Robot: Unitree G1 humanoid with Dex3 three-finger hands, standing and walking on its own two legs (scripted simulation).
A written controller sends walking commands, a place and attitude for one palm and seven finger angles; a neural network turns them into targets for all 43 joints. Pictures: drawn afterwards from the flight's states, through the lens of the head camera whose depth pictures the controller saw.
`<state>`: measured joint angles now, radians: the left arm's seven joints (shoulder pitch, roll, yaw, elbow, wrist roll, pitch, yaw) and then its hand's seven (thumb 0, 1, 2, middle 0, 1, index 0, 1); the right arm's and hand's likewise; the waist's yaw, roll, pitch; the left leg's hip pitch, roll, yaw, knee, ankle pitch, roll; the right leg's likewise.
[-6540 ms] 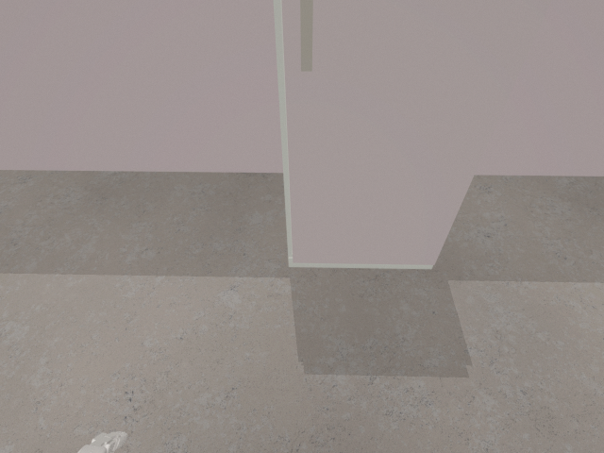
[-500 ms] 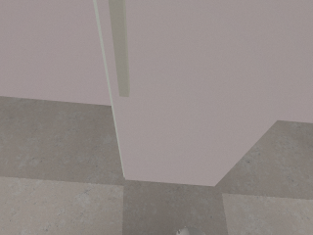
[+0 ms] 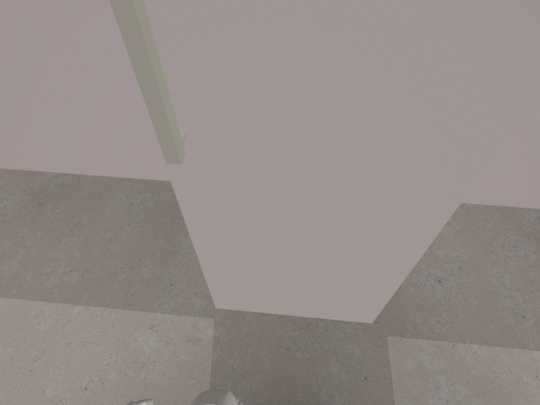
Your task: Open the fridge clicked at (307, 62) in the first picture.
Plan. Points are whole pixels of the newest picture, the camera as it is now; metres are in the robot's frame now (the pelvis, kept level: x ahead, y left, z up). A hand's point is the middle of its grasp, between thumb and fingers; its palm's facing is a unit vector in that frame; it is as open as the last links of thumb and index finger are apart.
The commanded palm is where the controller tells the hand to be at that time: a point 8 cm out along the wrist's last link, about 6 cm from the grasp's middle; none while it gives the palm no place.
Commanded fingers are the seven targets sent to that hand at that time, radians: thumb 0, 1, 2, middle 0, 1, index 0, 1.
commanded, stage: come to a stop and stand still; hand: left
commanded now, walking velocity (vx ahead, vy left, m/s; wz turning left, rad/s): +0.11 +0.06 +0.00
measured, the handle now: (152, 54) +0.46 +0.19 +0.27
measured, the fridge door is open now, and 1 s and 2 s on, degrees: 0 0 0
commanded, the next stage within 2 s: look again from close up in 1.24 s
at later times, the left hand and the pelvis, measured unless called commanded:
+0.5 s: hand out of the picture -0.02 +0.21 -0.17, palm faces +0.00 -0.99 -0.17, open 7.3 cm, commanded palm none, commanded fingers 0.00 0.90 0.90 -0.20 -0.30 -0.20 -0.30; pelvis -0.03 +0.03 +0.01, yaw +0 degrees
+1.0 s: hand out of the picture +0.01 +0.18 -0.16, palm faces +0.00 -0.97 -0.25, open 7.3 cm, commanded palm none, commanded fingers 0.00 0.90 0.90 -0.20 -0.30 -0.20 -0.30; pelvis -0.02 -0.01 +0.00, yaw -2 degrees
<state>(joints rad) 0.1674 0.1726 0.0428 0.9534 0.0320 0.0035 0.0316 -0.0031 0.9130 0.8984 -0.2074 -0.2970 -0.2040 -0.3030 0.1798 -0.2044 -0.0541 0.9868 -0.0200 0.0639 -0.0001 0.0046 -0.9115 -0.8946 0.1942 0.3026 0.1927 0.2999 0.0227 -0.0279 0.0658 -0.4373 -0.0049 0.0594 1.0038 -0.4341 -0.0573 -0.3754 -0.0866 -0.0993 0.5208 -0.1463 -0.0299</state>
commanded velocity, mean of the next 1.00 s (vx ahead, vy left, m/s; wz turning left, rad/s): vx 0.05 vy -0.04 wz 0.00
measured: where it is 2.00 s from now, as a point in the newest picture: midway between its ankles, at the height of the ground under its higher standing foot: outside the picture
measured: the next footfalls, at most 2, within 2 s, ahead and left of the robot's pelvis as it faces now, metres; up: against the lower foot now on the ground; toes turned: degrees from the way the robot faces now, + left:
left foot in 0.14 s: +0.01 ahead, +0.13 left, +0.00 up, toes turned +2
right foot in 0.58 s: +0.01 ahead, -0.11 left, +0.00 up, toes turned -4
